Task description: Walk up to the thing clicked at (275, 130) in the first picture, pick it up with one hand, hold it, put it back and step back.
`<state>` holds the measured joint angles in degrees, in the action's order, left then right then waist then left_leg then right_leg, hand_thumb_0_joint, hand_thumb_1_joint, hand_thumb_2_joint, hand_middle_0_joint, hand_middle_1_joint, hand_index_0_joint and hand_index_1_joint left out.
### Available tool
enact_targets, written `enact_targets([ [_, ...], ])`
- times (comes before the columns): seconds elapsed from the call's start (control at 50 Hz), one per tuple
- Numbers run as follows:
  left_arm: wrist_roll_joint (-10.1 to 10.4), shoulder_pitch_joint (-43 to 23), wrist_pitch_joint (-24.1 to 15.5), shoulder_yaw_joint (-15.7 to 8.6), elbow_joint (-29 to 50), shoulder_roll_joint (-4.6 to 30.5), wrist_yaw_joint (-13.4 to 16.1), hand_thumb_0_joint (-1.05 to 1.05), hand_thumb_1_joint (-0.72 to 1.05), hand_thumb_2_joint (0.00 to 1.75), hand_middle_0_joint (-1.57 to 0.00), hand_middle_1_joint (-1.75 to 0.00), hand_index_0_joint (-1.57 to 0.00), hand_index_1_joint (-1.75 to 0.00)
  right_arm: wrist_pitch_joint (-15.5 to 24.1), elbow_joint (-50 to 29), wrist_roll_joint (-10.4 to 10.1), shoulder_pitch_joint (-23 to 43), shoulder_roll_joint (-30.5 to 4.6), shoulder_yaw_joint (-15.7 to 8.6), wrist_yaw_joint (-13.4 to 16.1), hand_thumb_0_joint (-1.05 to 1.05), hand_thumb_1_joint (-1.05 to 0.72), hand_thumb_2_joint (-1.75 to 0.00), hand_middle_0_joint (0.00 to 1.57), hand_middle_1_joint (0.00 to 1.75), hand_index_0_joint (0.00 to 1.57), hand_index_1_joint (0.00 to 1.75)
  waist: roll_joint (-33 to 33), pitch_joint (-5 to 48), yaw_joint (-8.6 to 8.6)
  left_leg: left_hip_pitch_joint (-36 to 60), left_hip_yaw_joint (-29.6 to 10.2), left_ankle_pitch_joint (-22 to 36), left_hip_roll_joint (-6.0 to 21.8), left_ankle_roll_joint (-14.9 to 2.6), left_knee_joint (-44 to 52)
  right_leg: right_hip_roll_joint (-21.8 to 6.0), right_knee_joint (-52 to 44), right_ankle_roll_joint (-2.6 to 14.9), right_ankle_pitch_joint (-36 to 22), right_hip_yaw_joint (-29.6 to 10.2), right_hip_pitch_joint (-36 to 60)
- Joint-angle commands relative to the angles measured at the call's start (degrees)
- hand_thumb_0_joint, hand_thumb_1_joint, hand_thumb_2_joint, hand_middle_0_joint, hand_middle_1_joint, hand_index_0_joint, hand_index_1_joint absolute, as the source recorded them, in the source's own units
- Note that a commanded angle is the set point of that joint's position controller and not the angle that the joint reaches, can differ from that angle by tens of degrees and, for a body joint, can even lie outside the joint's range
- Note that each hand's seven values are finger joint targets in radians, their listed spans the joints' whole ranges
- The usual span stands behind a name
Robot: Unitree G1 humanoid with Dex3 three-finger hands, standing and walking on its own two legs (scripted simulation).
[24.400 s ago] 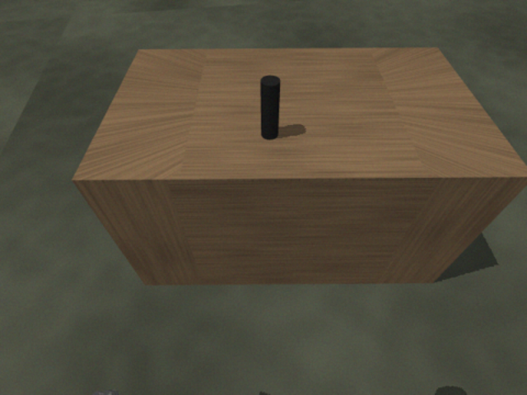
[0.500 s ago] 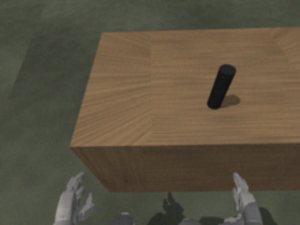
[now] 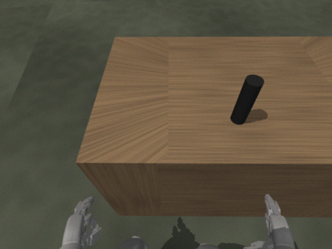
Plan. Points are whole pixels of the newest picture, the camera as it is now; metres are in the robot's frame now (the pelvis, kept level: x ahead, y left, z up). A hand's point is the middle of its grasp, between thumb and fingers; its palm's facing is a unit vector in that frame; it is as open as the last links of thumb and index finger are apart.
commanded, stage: home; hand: right
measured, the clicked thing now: (245, 101) +0.53 -0.22 +0.01
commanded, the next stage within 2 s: stand in 1.80 s
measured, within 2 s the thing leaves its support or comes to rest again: neither
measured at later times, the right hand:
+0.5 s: hand (252, 235) +0.16 -0.18 -0.06, palm faces +0.12 +0.95 -0.28, open 17.3 cm
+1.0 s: hand (252, 233) +0.17 -0.18 -0.06, palm faces +0.12 +0.95 -0.28, open 17.4 cm
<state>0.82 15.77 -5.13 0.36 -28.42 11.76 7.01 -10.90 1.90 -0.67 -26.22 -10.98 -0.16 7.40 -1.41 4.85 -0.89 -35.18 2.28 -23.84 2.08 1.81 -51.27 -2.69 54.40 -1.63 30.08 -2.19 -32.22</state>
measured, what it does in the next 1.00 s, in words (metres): stands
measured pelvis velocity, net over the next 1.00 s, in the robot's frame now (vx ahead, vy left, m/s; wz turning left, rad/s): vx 0.00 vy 0.00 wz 0.00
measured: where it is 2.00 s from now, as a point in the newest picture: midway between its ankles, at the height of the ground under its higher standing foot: outside the picture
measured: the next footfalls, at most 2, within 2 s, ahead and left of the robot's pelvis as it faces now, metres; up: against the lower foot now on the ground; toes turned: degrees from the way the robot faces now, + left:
none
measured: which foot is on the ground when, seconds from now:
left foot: down 0.00-1.00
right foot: down 0.00-1.00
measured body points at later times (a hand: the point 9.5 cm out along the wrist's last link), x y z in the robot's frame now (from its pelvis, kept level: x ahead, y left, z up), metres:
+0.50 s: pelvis +0.00 +0.00 +0.00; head +0.03 +0.00 +0.45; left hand +0.16 +0.24 -0.07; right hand +0.15 -0.23 -0.04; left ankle +0.02 +0.14 -0.69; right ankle -0.03 -0.13 -0.69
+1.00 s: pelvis +0.00 +0.00 +0.00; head +0.02 -0.01 +0.45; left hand +0.16 +0.24 -0.07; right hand +0.16 -0.23 -0.04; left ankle +0.02 +0.14 -0.69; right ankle -0.03 -0.13 -0.69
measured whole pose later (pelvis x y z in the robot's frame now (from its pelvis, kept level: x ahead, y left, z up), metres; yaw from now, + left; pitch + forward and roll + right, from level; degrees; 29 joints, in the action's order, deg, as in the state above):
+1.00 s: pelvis +0.00 +0.00 +0.00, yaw +0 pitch +8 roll +2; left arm 0.2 15.5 -7.5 1.0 -29.3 11.8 9.3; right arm -16.6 -0.3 -0.5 -26.0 -11.3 0.3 8.2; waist -1.4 5.5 -0.9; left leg -34.8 2.4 -23.6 2.0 1.9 -51.0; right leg -2.7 54.6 -1.5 30.1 -2.4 -32.2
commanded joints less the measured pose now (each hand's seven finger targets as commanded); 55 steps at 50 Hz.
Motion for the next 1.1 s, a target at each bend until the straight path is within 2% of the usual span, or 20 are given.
enact_targets([
  [0.0, -0.1, -3.3, -3.5, -2.9, 8.8, 7.3, 0.9, 0.0, 0.9, 0.9, -0.2, -0.3, -0.2, -0.3, 2.0, -11.1, 0.6, 0.1, -5.5, -2.8, 0.9, 0.0, 0.52, -0.07, 0.06, 0.06, 0.06, 0.06, -0.6, 7.3, 0.15, 8.1, 2.1, 12.7, -2.0, -1.63, 6.3, 1.9, -9.4, 1.03, -18.5, 2.0, 0.8],
  [0.1, -0.2, -4.0, -4.0, -2.5, 9.0, 6.8, 1.4, 0.0, 0.9, 0.9, -0.2, -0.3, -0.2, -0.3, 1.0, -11.8, 0.6, 1.1, -5.4, -2.6, 1.0, 0.0, 0.52, -0.07, 0.06, 0.06, 0.06, 0.06, 1.3, 6.4, -0.18, 8.0, 1.5, 10.9, -1.9, -1.26, 7.6, 2.2, -8.8, 1.64, -14.7, 2.6, -0.5],
  [0.14, -0.3, -3.7, -4.2, -2.5, 8.7, 7.1, 1.4, 0.0, 0.9, 0.9, -0.2, -0.3, -0.2, -0.3, 0.9, -12.6, 0.6, 1.1, -5.7, -2.7, 1.2, 0.0, 0.52, -0.07, 0.06, 0.06, 0.06, 0.06, -1.0, 6.9, 0.14, 7.8, 1.9, 10.9, -2.0, -1.63, 6.9, 2.0, -9.4, 1.24, -15.6, 2.1, 0.0],
  [0.18, -0.2, -3.5, -4.3, -2.7, 8.7, 7.4, 1.7, 0.0, 0.9, 0.9, -0.2, -0.3, -0.2, -0.3, 0.4, -12.2, 0.7, 0.6, -5.5, -2.4, 1.2, 0.0, 0.52, -0.07, 0.06, 0.06, 0.06, 0.06, 0.4, 6.7, -0.12, 7.6, 2.0, 12.0, -2.1, -1.47, 6.8, 1.9, -9.2, 1.28, -16.9, 2.0, 0.3],
  [0.22, -0.4, -3.6, -4.3, -2.5, 8.6, 7.0, 1.9, 0.0, 0.9, 0.9, -0.2, -0.3, -0.2, -0.3, 0.2, -12.8, 0.8, 1.0, -6.4, -3.3, 1.4, 0.0, 0.52, -0.07, 0.06, 0.06, 0.06, 0.06, -0.5, 7.4, 0.42, 8.4, 1.8, 12.1, -1.9, -1.53, 6.9, 2.1, -8.9, 1.22, -16.9, 2.2, 0.1],
  [0.26, -0.2, -4.3, -4.6, -2.3, 9.0, 7.0, 1.9, 0.0, 0.9, 0.9, -0.2, -0.3, -0.2, -0.3, 0.0, -12.2, 0.6, 2.0, -5.4, -2.1, 1.2, 0.0, 0.54, -0.06, 0.05, 0.05, 0.05, 0.05, 1.2, 5.0, -0.12, 7.3, 1.8, 8.7, -2.0, -1.31, 7.9, 2.2, -9.6, 1.56, -12.6, 2.3, -1.3],
  [0.32, -0.4, -4.3, -4.8, -2.3, 8.6, 7.1, 2.0, 0.0, 0.9, 0.9, -0.2, -0.3, -0.2, -0.3, -0.3, -12.6, 0.7, 1.6, -5.7, -2.4, 1.4, 0.0, 0.53, -0.07, 0.06, 0.06, 0.06, 0.06, -0.8, 5.0, 0.1, 7.0, 1.9, 7.8, -2.0, -1.5, 7.8, 2.2, -10.0, 1.38, -11.9, 2.2, -1.0],
  [0.38, -0.4, -4.3, -5.1, -2.3, 8.5, 7.2, 2.2, 0.0, 0.9, 0.9, -0.2, -0.3, -0.2, -0.3, -0.6, -12.0, 0.7, 1.2, -5.7, -2.5, 1.4, 0.0, 0.54, -0.06, 0.05, 0.05, 0.05, 0.05, 0.8, 5.0, -0.22, 7.3, 1.9, 8.1, -2.0, -1.23, 8.2, 2.3, -9.6, 1.68, -11.9, 2.4, -1.1],
  [0.4, -0.4, -4.0, -5.1, -2.4, 8.6, 7.1, 2.3, 0.0, 0.9, 0.9, -0.2, -0.3, -0.2, -0.3, -0.5, -13.1, 0.8, 1.1, -6.1, -3.1, 1.6, 0.0, 0.51, -0.08, 0.06, 0.06, 0.06, 0.06, 0.7, 7.0, 0.22, 8.1, 1.8, 9.3, -2.0, -1.31, 7.7, 2.4, -9.4, 1.59, -13.3, 2.4, -0.5],
  [0.46, -0.3, -4.1, -5.2, -2.3, 8.6, 7.4, 2.4, 0.0, 0.9, 0.9, -0.2, -0.3, -0.2, -0.3, -0.7, -12.9, 0.6, 1.9, -5.6, -2.1, 1.4, 0.0, 0.53, -0.07, 0.05, 0.06, 0.05, 0.06, 0.6, 5.5, -0.19, 6.9, 2.2, 8.7, -2.2, -1.39, 7.5, 2.1, -9.9, 1.48, -13.1, 1.9, -0.9],
  [0.54, -0.5, -4.0, -5.2, -2.4, 8.6, 7.0, 2.6, 0.0, 0.9, 0.9, -0.2, -0.3, -0.2, -0.3, -1.0, -12.7, 0.8, 0.7, -5.9, -2.7, 1.5, 0.0, 0.51, -0.08, 0.06, 0.06, 0.06, 0.06, 1.3, 8.1, 0.03, 8.6, 1.8, 11.7, -1.9, -1.31, 7.3, 2.2, -8.6, 1.52, -15.9, 2.2, 0.1],
  [0.6, -0.4, -3.6, -5.3, -2.3, 7.9, 7.2, 2.7, 0.0, 0.9, 0.9, -0.2, -0.3, -0.2, -0.3, -1.4, -13.0, 0.7, 1.7, -6.0, -2.5, 1.6, 0.0, 0.53, -0.06, 0.05, 0.06, 0.05, 0.06, -0.6, 6.4, 0.05, 7.6, 2.0, 10.6, -2.0, -1.44, 7.2, 2.1, -9.6, 1.26, -15.1, 2.0, -0.3],
  [0.72, -0.5, -3.5, -5.2, -2.4, 7.9, 7.2, 2.7, 0.0, 0.9, 0.9, -0.2, -0.3, -0.2, -0.3, -1.9, -13.1, 0.7, 1.2, -6.3, -2.9, 1.5, 0.0, 0.53, -0.07, 0.05, 0.06, 0.05, 0.06, -0.6, 7.8, 0.22, 8.7, 2.1, 13.6, -2.0, -1.49, 6.6, 2.0, -8.9, 1.01, -18.9, 2.0, 0.7],
  [0.76, -0.5, -3.4, -5.2, -2.5, 7.8, 7.4, 2.6, 0.0, 0.9, 0.9, -0.2, -0.3, -0.2, -0.3, -2.1, -12.3, 0.8, 0.8, -5.4, -2.2, 1.4, 0.0, 0.53, -0.06, 0.05, 0.06, 0.05, 0.06, 0.2, 7.9, 0.11, 8.7, 2.3, 14.8, -2.2, -1.48, 6.0, 1.8, -8.7, 0.82, -21.2, 1.8, 1.4],
  [0.86, -0.6, -3.7, -5.1, -2.1, 7.8, 7.0, 2.8, 0.0, 0.9, 0.9, -0.2, -0.3, -0.2, -0.3, -2.5, -12.9, 0.7, 2.2, -5.8, -2.5, 1.3, 0.0, 0.54, -0.06, 0.05, 0.05, 0.05, 0.05, -0.3, 6.1, -0.27, 7.8, 2.0, 12.3, -2.0, -1.29, 7.3, 2.1, -9.0, 1.22, -16.7, 2.2, 0.3],
  [0.9, -0.6, -3.6, -5.3, -2.3, 7.7, 7.2, 2.8, 0.0, 0.9, 0.9, -0.2, -0.3, -0.2, -0.3, -2.7, -12.5, 0.7, 1.2, -5.9, -2.8, 1.3, 0.0, 0.54, -0.06, 0.05, 0.05, 0.05, 0.05, 0.2, 6.4, 0.17, 8.3, 2.1, 12.8, -2.0, -1.32, 6.9, 2.0, -9.0, 1.15, -17.8, 2.1, 0.5],
  [1.0, -0.6, -4.0, -5.1, -2.1, 8.2, 7.1, 2.8, 0.0, 0.9, 0.9, -0.2, -0.3, -0.2, -0.3, -2.9, -13.1, 0.6, 1.1, -5.9, -2.8, 1.3, 0.0, 0.55, -0.06, 0.05, 0.05, 0.05, 0.05, 0.0, 6.4, 0.03, 7.8, 2.0, 10.7, -2.1, -1.39, 7.5, 2.1, -9.2, 1.3, -15.0, 2.2, 0.0],
  [1.02, -0.4, -4.0, -5.3, -2.2, 8.3, 7.3, 2.8, 0.0, 0.9, 0.9, -0.2, -0.3, -0.2, -0.3, -2.8, -13.2, 0.6, 1.7, -5.4, -2.1, 1.2, 0.0, 0.54, -0.06, 0.05, 0.05, 0.05, 0.05, 0.2, 5.5, 0.04, 7.3, 2.4, 10.6, -2.2, -1.45, 7.0, 1.8, -9.9, 1.1, -15.6, 1.7, -0.1],
  [1.06, -0.5, -3.8, -5.1, -2.3, 8.3, 7.3, 2.9, 0.0, 0.9, 0.9, -0.2, -0.3, -0.2, -0.3, -2.9, -13.6, 0.7, 1.2, -6.1, -2.7, 1.3, 0.0, 0.55, -0.06, 0.05, 0.05, 0.05, 0.05, -0.3, 7.5, -0.11, 7.8, 2.1, 11.6, -2.1, -1.51, 7.0, 2.0, -9.2, 1.21, -16.4, 1.9, 0.6],
  [1.08, -0.4, -3.9, -5.2, -2.2, 8.2, 7.3, 2.9, 0.0, 0.9, 0.9, -0.2, -0.3, -0.2, -0.3, -2.9, -13.7, 0.6, 2.1, -5.6, -2.1, 1.2, 0.0, 0.55, -0.06, 0.05, 0.05, 0.05, 0.05, -0.3, 5.9, -0.01, 7.2, 2.3, 10.9, -2.3, -1.54, 6.8, 1.8, -9.7, 1.02, -16.0, 1.7, 0.1],
])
